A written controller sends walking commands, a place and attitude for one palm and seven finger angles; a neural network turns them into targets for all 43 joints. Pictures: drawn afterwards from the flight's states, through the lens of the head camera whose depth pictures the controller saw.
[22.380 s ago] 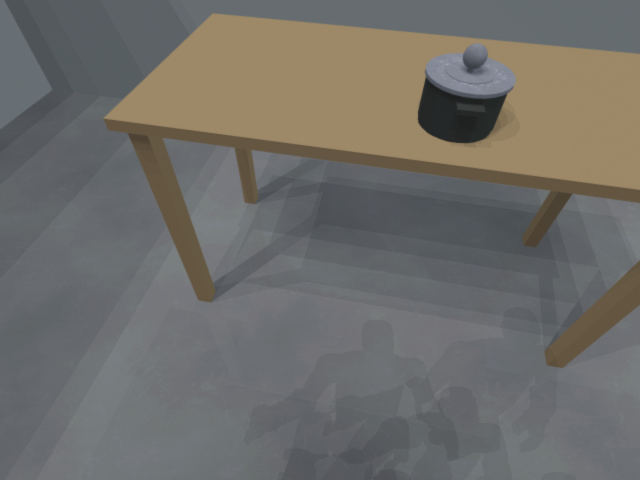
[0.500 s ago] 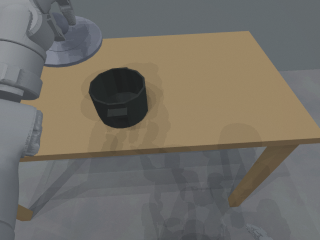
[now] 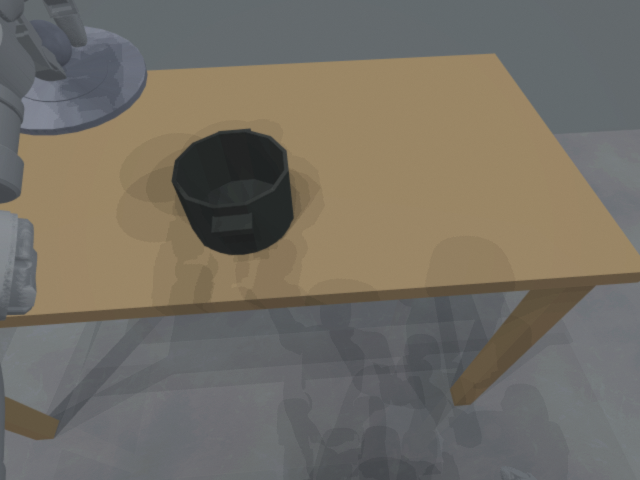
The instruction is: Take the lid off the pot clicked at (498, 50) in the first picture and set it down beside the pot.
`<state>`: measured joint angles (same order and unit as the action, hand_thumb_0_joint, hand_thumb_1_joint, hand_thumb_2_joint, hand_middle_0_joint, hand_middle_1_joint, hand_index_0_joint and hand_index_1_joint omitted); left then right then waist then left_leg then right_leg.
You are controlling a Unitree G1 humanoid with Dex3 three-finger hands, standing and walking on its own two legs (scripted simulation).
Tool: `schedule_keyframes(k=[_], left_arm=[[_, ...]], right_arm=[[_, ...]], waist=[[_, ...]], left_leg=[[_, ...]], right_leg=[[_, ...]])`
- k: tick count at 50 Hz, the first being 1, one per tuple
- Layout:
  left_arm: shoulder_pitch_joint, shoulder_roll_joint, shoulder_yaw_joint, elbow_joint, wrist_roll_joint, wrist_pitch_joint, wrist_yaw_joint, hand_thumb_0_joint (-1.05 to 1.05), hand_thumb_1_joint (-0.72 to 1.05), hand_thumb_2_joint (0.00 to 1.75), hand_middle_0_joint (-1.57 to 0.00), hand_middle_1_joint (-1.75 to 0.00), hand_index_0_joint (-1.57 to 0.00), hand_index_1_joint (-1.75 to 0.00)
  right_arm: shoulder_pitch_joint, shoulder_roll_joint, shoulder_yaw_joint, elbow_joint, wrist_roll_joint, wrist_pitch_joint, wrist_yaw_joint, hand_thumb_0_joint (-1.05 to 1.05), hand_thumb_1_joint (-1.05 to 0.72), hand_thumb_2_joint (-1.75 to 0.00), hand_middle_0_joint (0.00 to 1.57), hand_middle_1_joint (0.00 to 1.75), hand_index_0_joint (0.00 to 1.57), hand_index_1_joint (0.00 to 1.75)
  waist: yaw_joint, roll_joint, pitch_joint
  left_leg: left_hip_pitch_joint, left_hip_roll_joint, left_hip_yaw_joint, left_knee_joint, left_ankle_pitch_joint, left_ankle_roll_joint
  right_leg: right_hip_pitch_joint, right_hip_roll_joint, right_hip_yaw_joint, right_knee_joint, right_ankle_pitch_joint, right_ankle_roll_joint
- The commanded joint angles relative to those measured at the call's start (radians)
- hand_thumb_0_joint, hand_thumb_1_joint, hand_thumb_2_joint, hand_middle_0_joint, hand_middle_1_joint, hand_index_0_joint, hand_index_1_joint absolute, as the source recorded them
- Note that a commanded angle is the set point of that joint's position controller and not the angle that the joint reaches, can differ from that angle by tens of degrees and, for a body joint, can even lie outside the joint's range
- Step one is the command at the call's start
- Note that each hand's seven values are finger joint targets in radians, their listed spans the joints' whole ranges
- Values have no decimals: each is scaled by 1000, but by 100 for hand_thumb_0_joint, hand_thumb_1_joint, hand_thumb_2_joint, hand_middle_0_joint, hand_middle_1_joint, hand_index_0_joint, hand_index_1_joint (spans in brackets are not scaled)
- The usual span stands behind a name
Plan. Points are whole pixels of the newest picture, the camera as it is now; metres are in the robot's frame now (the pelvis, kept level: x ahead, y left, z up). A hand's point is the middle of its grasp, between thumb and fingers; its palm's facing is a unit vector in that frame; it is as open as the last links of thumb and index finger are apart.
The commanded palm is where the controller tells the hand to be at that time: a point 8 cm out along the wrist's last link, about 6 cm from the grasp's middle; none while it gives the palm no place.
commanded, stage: move the lid sideways beside the pot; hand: left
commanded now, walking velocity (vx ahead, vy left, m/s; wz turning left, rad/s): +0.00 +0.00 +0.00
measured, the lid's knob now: (45, 44) +0.50 +0.27 +0.29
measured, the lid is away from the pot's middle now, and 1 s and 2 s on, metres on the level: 0.16 0.24 0.25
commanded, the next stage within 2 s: lower the lid onto the table in 0.78 s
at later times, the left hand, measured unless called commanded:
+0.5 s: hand out of the picture +0.45 +0.31 +0.30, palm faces -0.16 -0.08 -0.98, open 7.3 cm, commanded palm +0.45 +0.32 +0.37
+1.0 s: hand out of the picture +0.44 +0.34 +0.30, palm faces -0.18 -0.14 -0.97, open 7.3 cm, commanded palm +0.45 +0.34 +0.36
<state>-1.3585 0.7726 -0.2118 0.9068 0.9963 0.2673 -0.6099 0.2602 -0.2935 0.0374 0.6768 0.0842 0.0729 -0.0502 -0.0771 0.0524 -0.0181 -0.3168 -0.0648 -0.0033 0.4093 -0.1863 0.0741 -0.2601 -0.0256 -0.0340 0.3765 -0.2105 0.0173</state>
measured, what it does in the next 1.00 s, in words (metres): stands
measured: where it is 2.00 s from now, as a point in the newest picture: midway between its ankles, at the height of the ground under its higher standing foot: outside the picture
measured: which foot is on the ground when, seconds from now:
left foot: down 0.00-1.00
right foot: down 0.00-1.00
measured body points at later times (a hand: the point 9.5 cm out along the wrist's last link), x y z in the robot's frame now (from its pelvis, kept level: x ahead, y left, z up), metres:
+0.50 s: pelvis +0.00 +0.00 +0.00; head +0.05 -0.02 +0.45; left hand +0.46 +0.31 +0.36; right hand +0.09 -0.27 -0.12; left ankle +0.01 +0.07 -0.74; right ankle -0.02 -0.14 -0.74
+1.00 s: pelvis +0.00 +0.00 +0.00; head +0.05 -0.01 +0.45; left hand +0.45 +0.34 +0.35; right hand +0.07 -0.28 -0.13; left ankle +0.01 +0.07 -0.74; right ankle -0.02 -0.14 -0.74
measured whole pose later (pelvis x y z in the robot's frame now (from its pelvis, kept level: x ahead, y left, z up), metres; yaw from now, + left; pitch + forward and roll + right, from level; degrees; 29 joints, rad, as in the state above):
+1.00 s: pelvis +0.00 +0.00 +0.00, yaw -1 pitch +6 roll -2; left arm -1.37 0.96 -0.13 1.06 1.02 0.19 -0.63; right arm 0.27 -0.31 0.05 0.68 0.11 0.11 -0.06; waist -0.09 0.05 0.01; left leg -0.32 -0.04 0.00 0.43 -0.20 0.07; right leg -0.25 0.00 -0.03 0.35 -0.20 0.01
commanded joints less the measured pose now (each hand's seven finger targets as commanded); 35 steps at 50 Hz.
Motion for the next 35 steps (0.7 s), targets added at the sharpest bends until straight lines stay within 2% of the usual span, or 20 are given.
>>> schedule_keyframes(k=[1,2,3,6,9,11,12,14,16,17,20,21,22,23,26,27,28,29,33,35], left_arm=[[-587,286,96,-185,19,0,61,0,76,82,-93,-106,-88,-104],[-637,338,128,-223,40,-6,64,0,76,82,-93,-106,-88,-104],[-654,317,109,-243,40,-10,61,0,76,82,-93,-106,-88,-104],[-581,293,88,-206,28,-10,61,0,76,82,-93,-106,-88,-104],[-604,352,125,-208,47,-14,58,0,76,82,-93,-106,-88,-104],[-573,319,101,-220,31,-19,58,0,76,82,-93,-106,-88,-104],[-602,362,131,-230,48,-20,60,0,76,82,-93,-106,-88,-104],[-597,371,130,-192,50,-23,55,0,76,82,-93,-106,-88,-104],[-596,349,110,-243,30,-32,58,0,76,82,-93,-106,-88,-104],[-625,397,144,-269,47,-36,63,0,76,82,-93,-106,-88,-104],[-596,386,126,-177,51,-44,55,0,76,82,-93,-106,-88,-104],[-560,381,125,-189,35,-50,55,0,76,82,-93,-106,-88,-104],[-589,446,171,-207,53,-54,60,0,76,82,-93,-106,-88,-104],[-578,456,174,-185,56,-62,58,0,76,82,-93,-106,-88,-104],[-548,377,109,-168,36,-64,54,0,76,82,-93,-106,-88,-104],[-570,423,141,-174,50,-66,56,0,76,82,-93,-106,-88,-104],[-549,415,131,-111,53,-70,49,0,76,82,-93,-106,-88,-104],[-555,459,161,-136,57,-78,52,0,76,82,-93,-106,-88,-104],[-585,458,154,-176,56,-93,56,0,76,82,-93,-106,-88,-104],[-554,464,150,-122,59,-100,52,0,76,82,-93,-106,-88,-104]], right_arm=[[-3,-156,-46,-108,8,-31,-6,0,-90,-90,20,30,20,30],[-9,-150,-45,-105,5,-29,-5,0,-90,-90,20,30,20,30],[-20,-147,-45,-112,4,-28,-5,0,-90,-90,20,30,20,30],[-2,-156,-46,-112,9,-21,-4,0,-90,-90,20,30,20,30],[-5,-151,-44,-106,10,-14,-4,0,-90,-90,20,30,20,30],[-6,-157,-45,-117,11,-11,-5,0,-90,-90,20,30,20,30],[-5,-149,-45,-113,9,-12,-6,0,-90,-90,20,30,20,30],[-3,-150,-41,-109,12,-5,-11,0,-90,-90,20,30,20,30],[-3,-159,-45,-117,16,-7,-11,0,-90,-90,20,30,20,30],[-2,-153,-44,-114,9,-10,-12,0,-90,-90,20,30,20,30],[5,-151,-38,-101,15,-3,-19,0,-90,-90,20,30,20,30],[10,-163,-41,-108,16,-3,-17,0,-90,-90,20,30,20,30],[8,-156,-40,-105,12,-1,-17,0,-90,-90,20,30,20,30],[2,-158,-36,-109,11,2,-18,0,-90,-90,20,30,20,30],[10,-159,-40,-113,20,5,-18,0,-90,-90,20,30,20,30],[17,-157,-40,-100,17,7,-18,0,-90,-90,20,30,20,30],[14,-159,-36,-97,18,10,-20,0,-90,-90,20,30,20,30],[18,-161,-35,-99,20,11,-21,0,-90,-90,20,30,20,30],[23,-161,-39,-102,16,10,-26,0,-90,-90,20,30,20,30],[30,-161,-34,-95,21,11,-30,0,-90,-90,20,30,20,30]], waist=[[0,54,-436],[8,39,-462],[6,80,-484],[-4,84,-450],[4,58,-445],[0,89,-463],[3,61,-466],[0,54,-438],[-2,107,-466],[4,100,-493],[-6,66,-433],[-2,102,-441],[5,74,-455],[8,94,-458],[-8,119,-423],[-3,88,-419],[-9,83,-377],[0,63,-397],[-3,137,-451],[-6,83,-413]], left_leg=[[322,33,-62,12,413,-3],[325,36,-62,7,411,-6],[348,33,-61,18,443,-2],[346,40,-65,22,487,-8],[331,42,-55,16,436,-1],[346,41,-57,27,490,-2],[343,43,-58,25,478,-1],[323,42,-50,17,423,5],[362,45,-59,24,488,-2],[369,43,-62,26,481,-1],[331,43,-49,19,429,7],[332,43,-47,24,461,6],[318,43,-45,20,429,6],[311,40,-41,24,434,11],[325,46,-47,26,471,7],[318,50,-47,20,434,5],[294,48,-40,18,389,11],[284,48,-37,7,362,11],[337,48,-42,26,437,15],[298,49,-33,14,385,18]], right_leg=[[32,51,-21,-22,233,-69],[50,55,-20,-11,237,-67],[42,55,-17,-7,245,-69],[29,53,-22,-21,256,-70],[35,58,-22,-13,241,-66],[38,53,-20,-19,266,-69],[43,57,-20,-12,259,-64],[40,59,-22,-18,234,-63],[30,55,-21,-23,245,-67],[44,60,-19,-17,244,-64],[37,62,-25,-22,232,-62],[43,55,-21,-29,254,-65],[69,58,-17,-18,250,-61],[72,58,-16,-13,255,-64],[38,56,-23,-30,251,-65],[43,61,-23,-26,233,-60],[29,64,-25,-29,215,-61],[56,61,-22,-28,213,-60],[52,63,-20,-25,229,-63],[62,63,-20,-30,227,-58]])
